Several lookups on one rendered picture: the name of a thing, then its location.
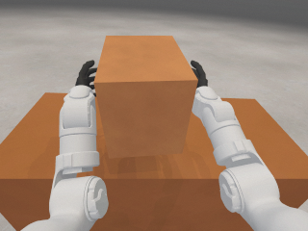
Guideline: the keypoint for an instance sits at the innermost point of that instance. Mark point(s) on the carton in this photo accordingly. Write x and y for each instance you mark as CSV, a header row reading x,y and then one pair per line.
x,y
145,90

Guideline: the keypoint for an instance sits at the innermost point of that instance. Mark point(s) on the right robot upper arm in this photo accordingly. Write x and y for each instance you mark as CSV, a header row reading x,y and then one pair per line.
x,y
250,191

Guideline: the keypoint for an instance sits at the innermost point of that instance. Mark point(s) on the robot right hand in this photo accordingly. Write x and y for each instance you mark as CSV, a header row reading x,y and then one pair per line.
x,y
200,74

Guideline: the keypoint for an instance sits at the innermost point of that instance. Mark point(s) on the left robot upper arm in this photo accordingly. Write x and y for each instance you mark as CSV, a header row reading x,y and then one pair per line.
x,y
75,205

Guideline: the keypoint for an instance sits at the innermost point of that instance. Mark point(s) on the left robot forearm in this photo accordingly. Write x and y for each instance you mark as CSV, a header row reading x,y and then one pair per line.
x,y
77,133

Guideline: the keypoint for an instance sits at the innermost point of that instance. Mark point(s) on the right robot forearm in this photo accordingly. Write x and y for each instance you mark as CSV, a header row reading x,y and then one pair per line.
x,y
231,148

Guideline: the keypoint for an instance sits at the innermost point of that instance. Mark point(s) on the robot left hand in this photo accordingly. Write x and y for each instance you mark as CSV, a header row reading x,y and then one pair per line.
x,y
84,78

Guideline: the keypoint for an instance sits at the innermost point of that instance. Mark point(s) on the pedestal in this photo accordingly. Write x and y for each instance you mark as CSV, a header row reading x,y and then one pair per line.
x,y
171,192

